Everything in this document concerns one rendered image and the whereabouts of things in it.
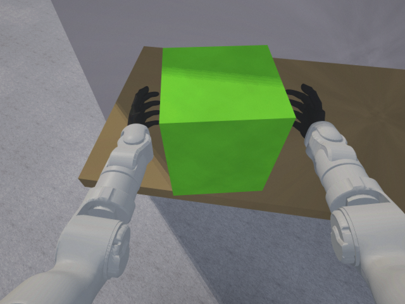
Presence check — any carton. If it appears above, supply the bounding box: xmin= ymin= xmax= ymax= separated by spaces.
xmin=159 ymin=45 xmax=296 ymax=196

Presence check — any robot right hand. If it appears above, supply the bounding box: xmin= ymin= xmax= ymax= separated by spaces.
xmin=285 ymin=84 xmax=325 ymax=138

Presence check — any right robot upper arm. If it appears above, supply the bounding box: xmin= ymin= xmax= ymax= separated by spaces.
xmin=330 ymin=202 xmax=405 ymax=304

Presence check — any table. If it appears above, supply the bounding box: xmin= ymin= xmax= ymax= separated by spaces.
xmin=78 ymin=46 xmax=405 ymax=220

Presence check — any robot left forearm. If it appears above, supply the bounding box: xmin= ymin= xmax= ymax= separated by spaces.
xmin=55 ymin=123 xmax=154 ymax=264

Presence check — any robot right forearm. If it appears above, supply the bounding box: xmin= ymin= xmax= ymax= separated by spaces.
xmin=304 ymin=121 xmax=405 ymax=217

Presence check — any robot left hand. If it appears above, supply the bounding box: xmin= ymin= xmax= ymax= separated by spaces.
xmin=127 ymin=86 xmax=160 ymax=128

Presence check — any left robot upper arm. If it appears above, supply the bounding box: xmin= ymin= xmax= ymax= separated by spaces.
xmin=0 ymin=214 xmax=130 ymax=304

